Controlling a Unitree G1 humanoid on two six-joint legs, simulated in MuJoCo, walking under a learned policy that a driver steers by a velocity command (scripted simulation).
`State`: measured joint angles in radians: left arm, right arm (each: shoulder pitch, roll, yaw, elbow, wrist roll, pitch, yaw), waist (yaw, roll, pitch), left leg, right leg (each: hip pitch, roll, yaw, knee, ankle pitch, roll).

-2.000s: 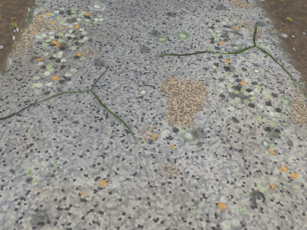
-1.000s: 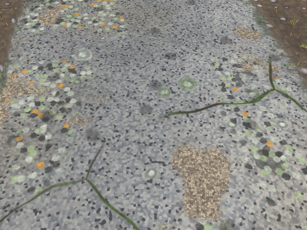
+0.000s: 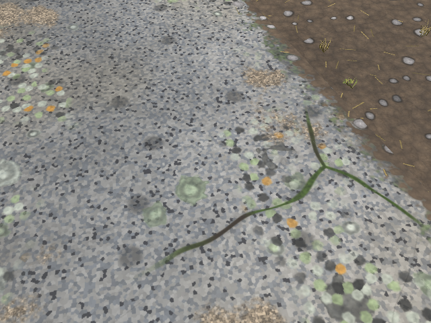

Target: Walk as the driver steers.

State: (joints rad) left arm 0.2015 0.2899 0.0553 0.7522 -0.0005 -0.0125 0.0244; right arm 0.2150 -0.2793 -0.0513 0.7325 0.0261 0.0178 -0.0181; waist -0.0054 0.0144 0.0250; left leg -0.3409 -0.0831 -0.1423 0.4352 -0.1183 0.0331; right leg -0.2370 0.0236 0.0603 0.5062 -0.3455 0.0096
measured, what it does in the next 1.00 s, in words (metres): walks ahead, turning left: right foot, then left foot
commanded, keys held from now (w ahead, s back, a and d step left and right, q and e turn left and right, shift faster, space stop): w+q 0.40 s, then q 0.30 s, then no key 0.30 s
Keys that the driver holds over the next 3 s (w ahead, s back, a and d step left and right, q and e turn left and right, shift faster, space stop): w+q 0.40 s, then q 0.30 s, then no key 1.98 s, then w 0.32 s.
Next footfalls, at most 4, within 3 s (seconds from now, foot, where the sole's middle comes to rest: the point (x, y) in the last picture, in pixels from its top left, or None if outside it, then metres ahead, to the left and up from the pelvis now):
0.02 right None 0.03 -0.13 -0.78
0.44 left None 0.29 0.20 -0.78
0.90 right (207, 322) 0.48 0.06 -0.78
1.16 left None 0.29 0.25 -0.78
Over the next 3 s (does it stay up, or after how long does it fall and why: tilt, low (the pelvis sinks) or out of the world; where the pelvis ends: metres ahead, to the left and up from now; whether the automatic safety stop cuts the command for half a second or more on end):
stays up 0.42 0.15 -0.01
